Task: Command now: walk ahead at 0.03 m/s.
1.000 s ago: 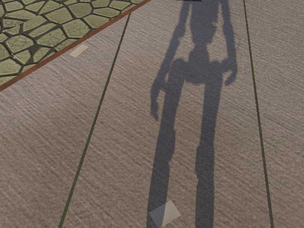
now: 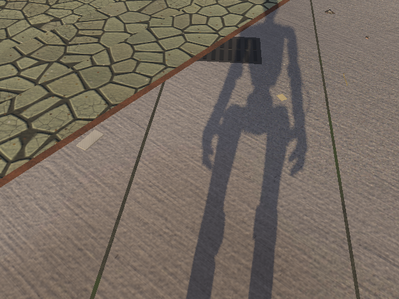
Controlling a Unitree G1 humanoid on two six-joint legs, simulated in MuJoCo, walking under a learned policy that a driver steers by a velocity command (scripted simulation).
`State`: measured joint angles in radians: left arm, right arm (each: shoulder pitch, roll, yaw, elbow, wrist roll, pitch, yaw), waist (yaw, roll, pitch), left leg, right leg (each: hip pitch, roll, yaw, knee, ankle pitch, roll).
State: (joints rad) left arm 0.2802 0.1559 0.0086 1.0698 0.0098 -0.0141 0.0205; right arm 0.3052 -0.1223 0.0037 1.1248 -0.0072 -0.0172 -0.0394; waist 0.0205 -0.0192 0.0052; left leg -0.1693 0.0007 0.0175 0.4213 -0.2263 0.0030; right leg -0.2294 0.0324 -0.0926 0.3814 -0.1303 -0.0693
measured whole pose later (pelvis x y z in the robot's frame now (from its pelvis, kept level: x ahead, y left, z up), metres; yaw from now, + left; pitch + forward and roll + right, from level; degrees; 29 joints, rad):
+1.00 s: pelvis +0.08 +0.00 +0.00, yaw +0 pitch +0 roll +1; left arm 0.33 0.15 0.03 1.08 0.03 -0.05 -0.01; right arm 0.48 -0.16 -0.04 1.14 -0.02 -0.04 -0.03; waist -0.03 0.02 -0.02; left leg -0.07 -0.02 0.00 0.41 -0.34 0.03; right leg -0.31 0.00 -0.07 0.66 -0.39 -0.08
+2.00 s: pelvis +0.60 -0.02 -0.01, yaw +0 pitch +1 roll +1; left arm 0.00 0.17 0.03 0.89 0.02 -0.04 -0.03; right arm 0.49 -0.15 -0.02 1.09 -0.02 -0.10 -0.01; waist -0.07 -0.02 0.06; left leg 0.13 -0.09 0.08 0.18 -0.33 0.08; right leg -0.57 -0.05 -0.09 0.59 -0.05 -0.07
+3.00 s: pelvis +1.16 +0.00 +0.00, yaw +0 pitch +0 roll +1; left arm 0.11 0.20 0.05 0.92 0.03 -0.03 -0.03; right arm 0.46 -0.17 -0.04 1.05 -0.01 -0.10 0.00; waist -0.04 -0.04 0.03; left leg 0.02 -0.09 0.09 0.18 -0.22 0.09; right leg -0.64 -0.11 -0.03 0.78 -0.04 -0.02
